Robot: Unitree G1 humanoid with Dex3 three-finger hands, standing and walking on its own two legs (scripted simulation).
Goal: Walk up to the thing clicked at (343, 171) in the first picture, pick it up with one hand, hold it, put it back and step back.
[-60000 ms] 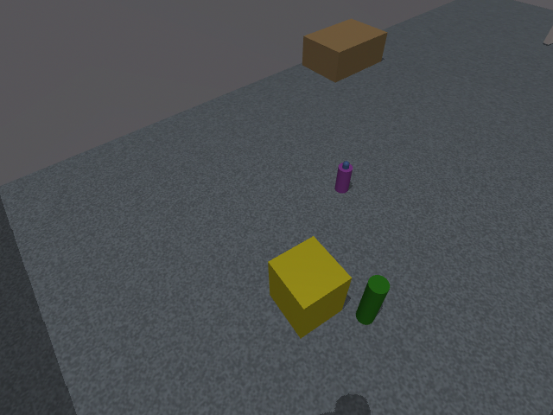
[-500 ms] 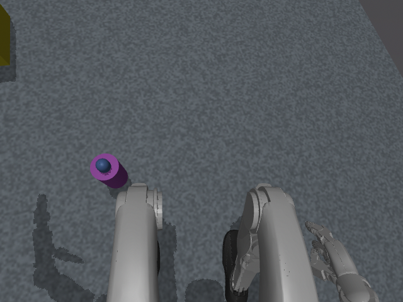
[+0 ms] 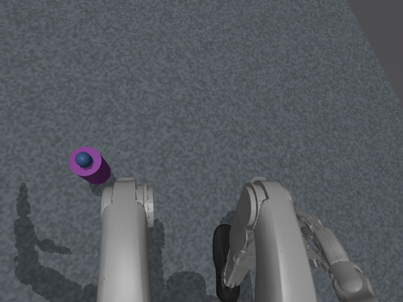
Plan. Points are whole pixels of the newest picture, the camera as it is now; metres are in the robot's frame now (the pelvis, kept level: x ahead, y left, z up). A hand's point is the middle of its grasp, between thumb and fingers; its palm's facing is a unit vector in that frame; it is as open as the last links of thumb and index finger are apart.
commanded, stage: approach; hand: left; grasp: from the side
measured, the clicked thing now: (90, 165) +0.38 +0.26 -0.26
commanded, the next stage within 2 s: close in in 0.24 s
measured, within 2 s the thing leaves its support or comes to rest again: neither
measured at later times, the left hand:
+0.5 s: hand (59, 180) +0.34 +0.31 -0.22, palm faces +0.15 -0.99 +0.09, open 17.6 cm
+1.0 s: hand (82, 177) +0.35 +0.27 -0.23, palm faces +0.23 -0.97 +0.04, open 17.6 cm
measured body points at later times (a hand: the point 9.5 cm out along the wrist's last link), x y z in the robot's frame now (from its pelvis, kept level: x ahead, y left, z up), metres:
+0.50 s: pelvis -0.01 +0.01 -0.07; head +0.21 +0.17 +0.30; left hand +0.32 +0.36 -0.22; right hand +0.21 -0.23 -0.11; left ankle +0.08 +0.13 -0.32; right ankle +0.11 -0.12 -0.31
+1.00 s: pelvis -0.03 +0.02 -0.08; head +0.17 +0.19 +0.29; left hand +0.33 +0.32 -0.23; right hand +0.16 -0.23 -0.10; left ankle +0.08 +0.13 -0.32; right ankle +0.11 -0.12 -0.31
